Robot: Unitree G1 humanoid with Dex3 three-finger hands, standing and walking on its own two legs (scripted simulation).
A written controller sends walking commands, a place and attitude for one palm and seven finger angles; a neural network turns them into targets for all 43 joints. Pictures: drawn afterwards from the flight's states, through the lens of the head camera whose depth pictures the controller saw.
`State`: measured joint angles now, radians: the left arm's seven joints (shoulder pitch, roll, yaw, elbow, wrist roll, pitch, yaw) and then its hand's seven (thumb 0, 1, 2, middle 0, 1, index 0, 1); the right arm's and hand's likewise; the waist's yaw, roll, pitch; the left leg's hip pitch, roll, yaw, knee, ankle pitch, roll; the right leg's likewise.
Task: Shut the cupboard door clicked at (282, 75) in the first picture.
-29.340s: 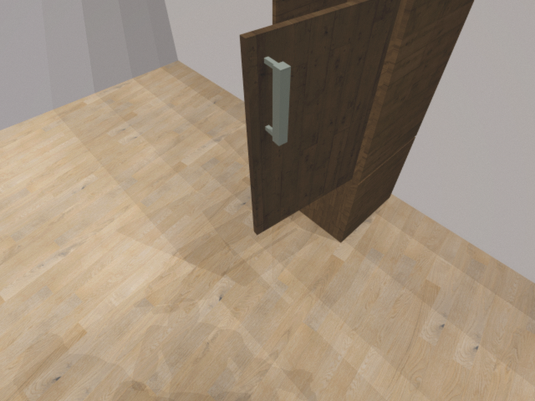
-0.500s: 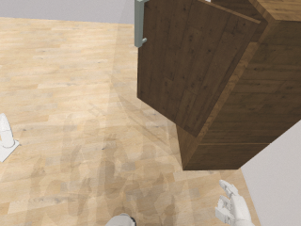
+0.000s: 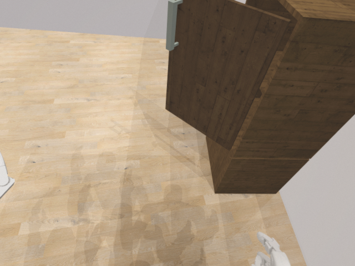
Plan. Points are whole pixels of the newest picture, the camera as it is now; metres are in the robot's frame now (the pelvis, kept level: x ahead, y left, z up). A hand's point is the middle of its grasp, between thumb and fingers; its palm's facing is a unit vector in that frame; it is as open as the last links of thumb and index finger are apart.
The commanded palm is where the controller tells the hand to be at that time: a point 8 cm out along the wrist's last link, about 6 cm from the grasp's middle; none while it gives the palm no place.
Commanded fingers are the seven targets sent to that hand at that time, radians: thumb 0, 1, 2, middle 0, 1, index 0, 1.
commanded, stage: stop stepping back and stand still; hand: left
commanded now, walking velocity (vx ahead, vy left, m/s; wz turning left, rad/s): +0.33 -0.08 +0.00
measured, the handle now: (174, 25) +0.88 +0.07 +0.14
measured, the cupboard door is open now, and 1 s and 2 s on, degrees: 48 48 48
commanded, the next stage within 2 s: let the arm hang, fingers relaxed in 0.60 s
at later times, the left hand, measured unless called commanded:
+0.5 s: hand out of the picture +0.13 +0.27 +0.18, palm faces +0.42 -0.82 -0.39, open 7.4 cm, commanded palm +0.07 +0.32 +0.19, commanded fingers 0.00 0.90 0.90 -0.20 -0.30 -0.20 -0.30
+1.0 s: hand out of the picture +0.05 +0.20 -0.15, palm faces +0.04 -1.00 -0.09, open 7.1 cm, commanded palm none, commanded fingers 0.00 0.90 0.90 -0.20 -0.30 -0.20 -0.30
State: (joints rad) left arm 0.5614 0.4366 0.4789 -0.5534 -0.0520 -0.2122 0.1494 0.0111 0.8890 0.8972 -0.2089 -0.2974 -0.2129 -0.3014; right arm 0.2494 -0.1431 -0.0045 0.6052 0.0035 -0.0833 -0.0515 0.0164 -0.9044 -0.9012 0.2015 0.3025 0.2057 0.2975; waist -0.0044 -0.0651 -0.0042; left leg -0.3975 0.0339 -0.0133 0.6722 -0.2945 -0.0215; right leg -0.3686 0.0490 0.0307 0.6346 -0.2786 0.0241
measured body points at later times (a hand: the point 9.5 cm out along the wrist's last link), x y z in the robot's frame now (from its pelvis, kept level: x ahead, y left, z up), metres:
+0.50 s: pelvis -0.07 +0.02 +0.01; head -0.09 +0.04 +0.46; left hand +0.10 +0.32 +0.20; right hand +0.09 -0.21 -0.06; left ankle +0.01 +0.12 -0.71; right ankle -0.09 -0.07 -0.72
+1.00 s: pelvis -0.06 +0.05 +0.00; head -0.05 +0.07 +0.45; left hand +0.05 +0.25 -0.14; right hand +0.03 -0.18 -0.12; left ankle -0.02 +0.15 -0.72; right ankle -0.01 -0.06 -0.72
